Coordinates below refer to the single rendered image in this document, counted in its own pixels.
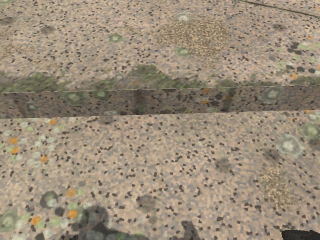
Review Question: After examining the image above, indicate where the robot right hand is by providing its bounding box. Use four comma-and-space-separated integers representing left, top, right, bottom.
281, 230, 320, 240

